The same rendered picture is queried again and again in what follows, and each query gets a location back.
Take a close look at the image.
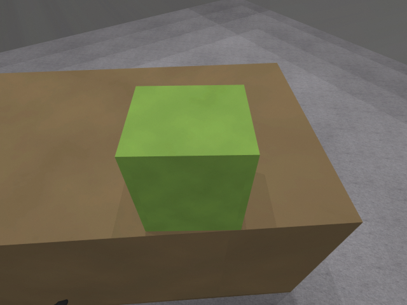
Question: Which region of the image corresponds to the pedestal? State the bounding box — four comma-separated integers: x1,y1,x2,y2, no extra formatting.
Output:
0,63,363,305

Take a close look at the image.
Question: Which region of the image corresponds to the carton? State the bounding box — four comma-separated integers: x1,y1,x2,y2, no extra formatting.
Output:
115,85,260,231

